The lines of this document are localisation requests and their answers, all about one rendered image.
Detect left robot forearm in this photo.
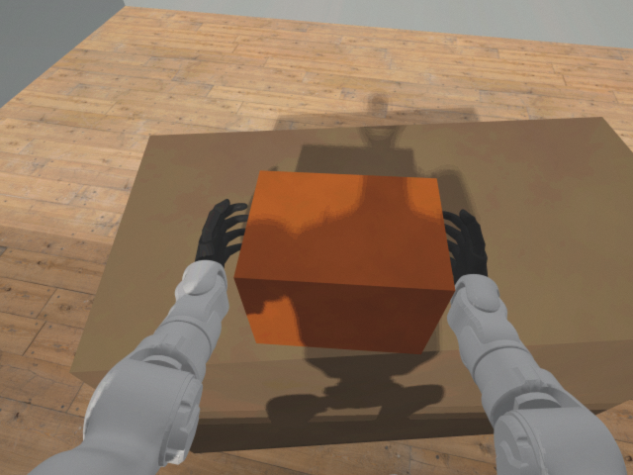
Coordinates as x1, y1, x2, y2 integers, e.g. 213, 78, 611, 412
83, 260, 229, 440

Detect right robot forearm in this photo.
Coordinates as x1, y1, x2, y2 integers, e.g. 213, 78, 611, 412
447, 274, 627, 475

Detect pedestal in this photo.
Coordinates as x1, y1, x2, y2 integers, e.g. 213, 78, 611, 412
69, 117, 633, 453

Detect robot left upper arm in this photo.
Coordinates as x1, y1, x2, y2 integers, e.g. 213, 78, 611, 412
27, 358, 203, 475

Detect right robot hand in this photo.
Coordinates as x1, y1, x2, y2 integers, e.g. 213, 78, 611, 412
442, 209, 488, 285

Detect carton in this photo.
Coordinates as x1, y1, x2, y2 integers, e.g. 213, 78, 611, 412
233, 170, 455, 354

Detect left robot hand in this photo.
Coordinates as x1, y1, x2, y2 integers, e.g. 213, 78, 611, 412
195, 199, 249, 269

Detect robot right upper arm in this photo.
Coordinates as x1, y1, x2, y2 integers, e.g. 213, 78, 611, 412
494, 407, 625, 475

